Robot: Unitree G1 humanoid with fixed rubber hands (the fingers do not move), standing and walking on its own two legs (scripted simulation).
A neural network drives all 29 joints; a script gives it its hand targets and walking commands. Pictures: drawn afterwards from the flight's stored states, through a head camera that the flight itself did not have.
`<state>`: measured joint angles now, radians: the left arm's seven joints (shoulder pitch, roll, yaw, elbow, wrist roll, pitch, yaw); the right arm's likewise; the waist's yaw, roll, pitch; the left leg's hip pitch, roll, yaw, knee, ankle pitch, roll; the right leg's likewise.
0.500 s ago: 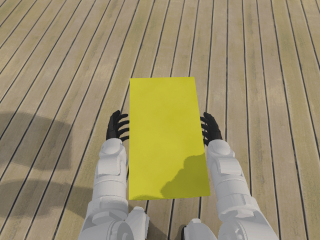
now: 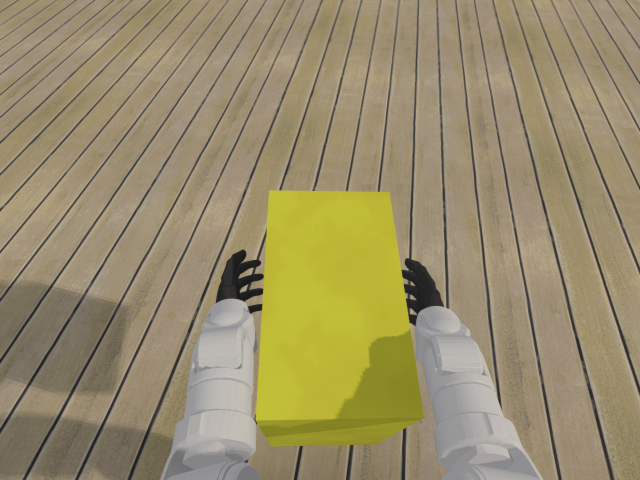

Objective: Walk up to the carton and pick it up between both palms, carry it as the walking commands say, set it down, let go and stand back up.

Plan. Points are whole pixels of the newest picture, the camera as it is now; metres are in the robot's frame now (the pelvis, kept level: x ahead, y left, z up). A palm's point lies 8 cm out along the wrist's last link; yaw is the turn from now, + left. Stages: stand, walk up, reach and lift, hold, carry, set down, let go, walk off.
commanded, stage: reach and lift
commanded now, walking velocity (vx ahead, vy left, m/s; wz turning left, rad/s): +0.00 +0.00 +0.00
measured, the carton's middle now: (326, 327) +0.35 +0.04 -0.07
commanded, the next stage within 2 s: hold in 1.96 s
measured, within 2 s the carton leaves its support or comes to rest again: neither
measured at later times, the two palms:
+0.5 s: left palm (230, 297) +0.31 +0.16 +0.06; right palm (445, 307) +0.33 -0.10 +0.05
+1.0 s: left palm (250, 290) +0.32 +0.13 +0.06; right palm (466, 317) +0.31 -0.12 +0.05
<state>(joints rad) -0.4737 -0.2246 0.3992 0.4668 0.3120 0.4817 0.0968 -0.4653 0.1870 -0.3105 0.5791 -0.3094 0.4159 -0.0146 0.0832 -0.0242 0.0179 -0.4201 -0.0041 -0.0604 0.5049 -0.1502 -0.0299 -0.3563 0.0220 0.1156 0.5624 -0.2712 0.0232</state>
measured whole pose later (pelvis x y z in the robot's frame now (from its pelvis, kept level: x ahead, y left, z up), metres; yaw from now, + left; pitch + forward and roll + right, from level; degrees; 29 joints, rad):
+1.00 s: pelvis +0.01 +0.00 +0.01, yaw +0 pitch -8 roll +0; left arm -0.41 -0.20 0.27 0.37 0.28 0.73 0.10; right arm -0.38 0.19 -0.24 0.39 -0.26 0.71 -0.03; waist -0.01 -0.03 0.06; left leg -0.14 -0.01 -0.06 0.44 -0.17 -0.02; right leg -0.05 0.01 0.11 0.45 -0.27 0.02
